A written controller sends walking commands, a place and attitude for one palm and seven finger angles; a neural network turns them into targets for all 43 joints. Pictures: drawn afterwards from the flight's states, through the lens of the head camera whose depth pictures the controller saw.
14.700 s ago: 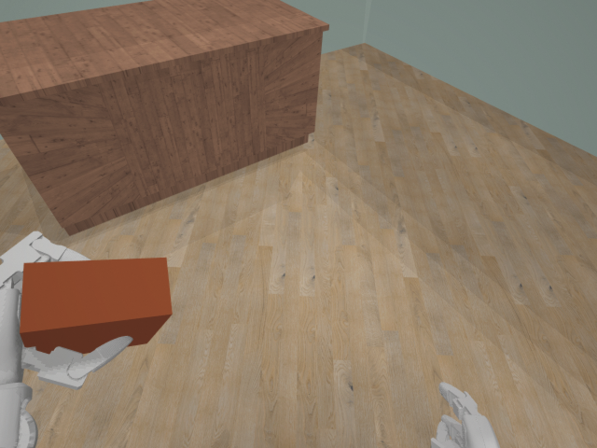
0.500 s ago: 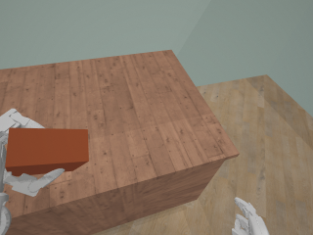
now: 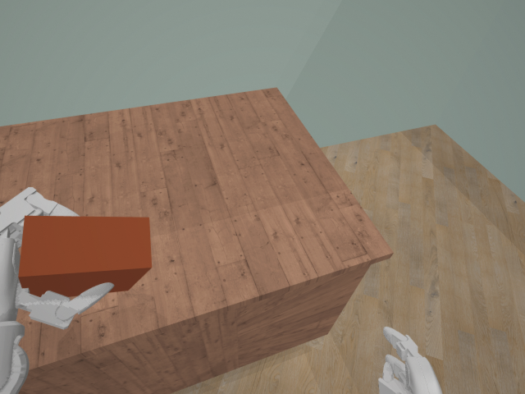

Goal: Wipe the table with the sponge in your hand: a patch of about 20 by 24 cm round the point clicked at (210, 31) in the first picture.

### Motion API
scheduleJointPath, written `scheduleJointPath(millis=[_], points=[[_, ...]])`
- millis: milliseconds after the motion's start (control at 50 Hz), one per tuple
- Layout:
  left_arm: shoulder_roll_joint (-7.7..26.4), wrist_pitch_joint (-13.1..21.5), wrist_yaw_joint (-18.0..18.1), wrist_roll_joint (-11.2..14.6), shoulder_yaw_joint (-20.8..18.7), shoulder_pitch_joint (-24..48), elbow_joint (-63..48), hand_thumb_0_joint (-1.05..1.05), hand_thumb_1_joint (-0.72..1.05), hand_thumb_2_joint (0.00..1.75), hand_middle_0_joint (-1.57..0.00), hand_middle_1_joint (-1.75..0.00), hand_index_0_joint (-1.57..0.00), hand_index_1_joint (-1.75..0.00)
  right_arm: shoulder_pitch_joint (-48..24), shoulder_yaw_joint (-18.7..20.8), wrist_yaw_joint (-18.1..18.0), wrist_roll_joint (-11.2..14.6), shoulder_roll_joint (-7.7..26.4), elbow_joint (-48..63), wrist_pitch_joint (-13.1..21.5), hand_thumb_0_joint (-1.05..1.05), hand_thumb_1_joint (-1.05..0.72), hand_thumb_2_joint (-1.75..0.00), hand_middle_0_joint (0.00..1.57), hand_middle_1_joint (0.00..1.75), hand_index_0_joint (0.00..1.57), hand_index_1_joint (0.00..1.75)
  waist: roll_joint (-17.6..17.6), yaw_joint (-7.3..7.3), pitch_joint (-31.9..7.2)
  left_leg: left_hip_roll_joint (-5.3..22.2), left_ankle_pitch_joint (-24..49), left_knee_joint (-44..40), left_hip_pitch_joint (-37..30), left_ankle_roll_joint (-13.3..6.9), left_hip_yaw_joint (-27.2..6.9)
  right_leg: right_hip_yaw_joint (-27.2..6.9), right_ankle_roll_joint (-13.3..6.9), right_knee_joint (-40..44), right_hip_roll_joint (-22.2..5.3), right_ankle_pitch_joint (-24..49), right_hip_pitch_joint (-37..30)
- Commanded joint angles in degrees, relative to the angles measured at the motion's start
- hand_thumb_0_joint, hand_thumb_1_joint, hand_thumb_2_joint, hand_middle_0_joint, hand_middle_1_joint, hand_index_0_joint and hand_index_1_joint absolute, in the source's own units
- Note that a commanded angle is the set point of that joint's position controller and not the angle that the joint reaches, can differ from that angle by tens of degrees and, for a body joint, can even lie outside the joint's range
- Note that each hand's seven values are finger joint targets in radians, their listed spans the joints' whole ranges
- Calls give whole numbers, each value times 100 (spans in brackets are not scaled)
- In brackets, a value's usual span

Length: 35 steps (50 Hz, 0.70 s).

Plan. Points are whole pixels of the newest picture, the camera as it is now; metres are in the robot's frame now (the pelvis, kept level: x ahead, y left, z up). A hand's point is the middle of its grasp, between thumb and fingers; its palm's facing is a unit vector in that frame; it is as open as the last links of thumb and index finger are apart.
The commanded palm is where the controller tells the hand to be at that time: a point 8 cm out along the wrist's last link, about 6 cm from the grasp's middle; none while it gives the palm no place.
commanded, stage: come to a stop and stand still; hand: left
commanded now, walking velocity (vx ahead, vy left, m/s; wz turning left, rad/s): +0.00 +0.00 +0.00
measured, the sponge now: (103, 259) +0.23 +0.22 +0.14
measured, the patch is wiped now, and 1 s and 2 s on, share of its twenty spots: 0.00 0.00 0.00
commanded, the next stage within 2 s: look again from close up in 1.00 s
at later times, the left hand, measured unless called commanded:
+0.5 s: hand (54, 254) +0.23 +0.27 +0.15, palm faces +0.36 -0.83 -0.41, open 10.1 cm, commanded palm +0.17 +0.29 +0.18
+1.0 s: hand (60, 241) +0.24 +0.27 +0.15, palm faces +0.39 -0.85 -0.36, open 10.1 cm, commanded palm +0.19 +0.29 +0.18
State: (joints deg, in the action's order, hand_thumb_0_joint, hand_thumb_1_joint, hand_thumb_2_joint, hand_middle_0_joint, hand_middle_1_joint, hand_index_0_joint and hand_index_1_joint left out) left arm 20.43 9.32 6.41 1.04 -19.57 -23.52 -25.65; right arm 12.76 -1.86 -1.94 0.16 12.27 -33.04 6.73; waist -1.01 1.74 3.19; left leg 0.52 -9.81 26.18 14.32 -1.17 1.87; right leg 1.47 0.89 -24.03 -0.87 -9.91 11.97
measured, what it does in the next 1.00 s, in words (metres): stands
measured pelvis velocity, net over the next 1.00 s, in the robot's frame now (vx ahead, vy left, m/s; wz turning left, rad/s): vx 0.03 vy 0.01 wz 0.01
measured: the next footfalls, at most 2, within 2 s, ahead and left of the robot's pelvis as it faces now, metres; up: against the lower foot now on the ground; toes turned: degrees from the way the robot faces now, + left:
none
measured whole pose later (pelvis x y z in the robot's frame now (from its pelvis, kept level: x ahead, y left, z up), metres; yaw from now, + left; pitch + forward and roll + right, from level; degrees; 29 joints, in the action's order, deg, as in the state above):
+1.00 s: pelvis +0.03 +0.01 +0.00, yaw +0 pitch +0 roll -1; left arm 20.7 12.3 5.1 2.4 -20.5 -24.8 -25.7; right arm 11.1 -1.0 -2.3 0.1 11.6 -33.2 8.6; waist -2.2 2.2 3.2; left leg -0.2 -11.6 25.2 13.4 -2.0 1.8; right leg 1.6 2.0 -20.4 -1.5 -10.3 9.7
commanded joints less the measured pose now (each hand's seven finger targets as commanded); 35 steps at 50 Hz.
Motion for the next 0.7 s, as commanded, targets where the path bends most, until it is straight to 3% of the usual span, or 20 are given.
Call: scheduleJointPath(millis=[0,60,80,100,120,140,160,180,220,260,280,300,360,380,400,480,520,600,680], points=[[818,379,109,102,-506,468,-1153,0,10,130,-120,-160,-120,-160,-617,315,-70,37,725,927,311,0,-90,-90,20,30,20,30,387,-83,-795,537,-641,-630,-241,-30,-597,-353,-231,476,-377,-101,-48],[835,380,110,97,-485,439,-1287,0,10,130,-120,-160,-120,-160,-613,343,-57,47,757,944,330,0,-90,-90,20,30,20,30,377,-72,-863,517,-446,-529,-265,-50,-551,-380,-246,456,-393,77,-117],[1026,385,119,87,-634,433,-1384,0,10,130,-120,-160,-120,-160,-649,365,-70,40,797,908,335,0,-90,-90,20,30,20,30,553,-80,-954,542,-267,-563,-401,-37,-592,-376,-248,384,-384,206,-129],[5494,1020,62,-726,-3810,5980,-2639,0,10,130,-120,-160,-120,-160,-132,355,-58,-266,670,712,512,0,-90,-90,20,30,20,30,-413,128,-119,511,-50,350,681,-105,-181,-717,-56,882,-586,433,444],[1980,812,-141,-147,-1550,2516,623,0,10,130,-120,-160,-120,-160,-348,144,-69,-75,119,341,491,0,-90,-90,20,30,20,30,-572,-55,-1115,-41,-81,229,-225,-49,-206,-758,-431,585,-707,158,323],[1490,805,-112,86,-1178,1075,66,0,10,130,-120,-160,-120,-160,-412,386,-54,-13,470,780,561,0,-90,-90,20,30,20,30,-66,193,-747,66,-90,91,-310,77,-201,-1156,-393,839,-573,154,216],[1039,781,-141,173,-740,820,-44,0,10,130,-120,-160,-120,-160,-306,444,-22,41,595,849,616,0,-90,-90,20,30,20,30,279,74,-951,24,-256,-127,-368,75,-237,-1023,-434,652,-591,-263,-48],[702,882,-178,248,-468,625,-483,0,10,130,-120,-160,-120,-160,-524,470,34,88,583,821,676,0,-90,-90,20,30,20,30,1125,65,-1126,174,-51,-374,-593,6,-247,-785,-385,355,-432,-173,-107],[878,974,-146,223,-418,358,-1032,0,10,130,-120,-160,-120,-160,-501,430,117,63,655,805,700,0,-90,-90,20,30,20,30,1143,115,-1041,353,-410,-710,-39,-41,-511,-483,-238,116,-205,-330,-395],[947,990,-108,188,-428,237,-1122,0,10,130,-120,-160,-120,-160,-510,399,141,69,634,828,739,0,-90,-90,20,30,20,30,626,128,-798,393,-1188,-950,524,-69,-591,-375,-153,65,-117,-598,-590],[1012,980,-65,183,-527,133,-1062,0,10,130,-120,-160,-120,-160,-633,368,130,119,618,824,766,0,-90,-90,20,30,20,30,605,108,-669,426,-1342,-1055,542,-75,-615,-288,-138,67,-81,-610,-498],[1089,1013,-52,164,-610,250,-1059,0,10,130,-120,-160,-120,-160,-540,380,99,98,632,829,775,0,-90,-90,20,30,20,30,317,101,-631,447,-1501,-1119,704,-92,-702,-232,-106,50,-60,-633,-557],[1417,1081,-14,191,-1052,531,-961,0,10,130,-120,-160,-120,-160,-465,378,-4,76,611,816,797,0,-90,-90,20,30,20,30,-131,64,-583,369,-1341,-951,607,-74,-719,-347,-96,264,-113,-561,-441],[1630,1088,9,195,-1253,743,-1085,0,10,130,-120,-160,-120,-160,-573,359,-36,89,603,797,800,0,-90,-90,20,30,20,30,38,36,-555,344,-1193,-920,408,-50,-656,-343,-98,326,-118,-470,-298],[1383,1125,-16,217,-1064,880,-969,0,10,130,-120,-160,-120,-160,-489,349,-56,52,594,770,794,0,-90,-90,20,30,20,30,123,5,-603,327,-1064,-886,367,-47,-671,-297,-117,316,-140,-414,-306],[1205,1134,-31,184,-815,1218,-1258,0,10,130,-120,-160,-120,-160,-583,318,-55,57,551,710,897,0,-90,-90,20,30,20,30,779,-13,-917,312,-251,-713,-217,12,-550,-335,-164,229,-170,251,-363],[1009,1128,-37,163,-554,1204,-1418,0,10,130,-120,-160,-120,-160,-485,344,-25,20,601,685,930,0,-90,-90,20,30,20,30,912,-3,-1067,328,182,-649,-290,30,-579,-265,-166,174,-154,494,-514],[785,1002,-27,130,-354,786,-1443,0,10,130,-120,-160,-120,-160,-500,336,53,-10,611,660,887,0,-90,-90,20,30,20,30,760,7,-1253,349,1241,-471,-528,106,-497,-162,-141,161,-119,991,-575],[1139,849,22,164,-885,233,-1194,0,10,130,-120,-160,-120,-160,-604,369,30,17,613,722,703,0,-90,-90,20,30,20,30,317,2,-1194,343,1353,-404,-430,162,-489,-203,-141,276,-144,1260,-656]])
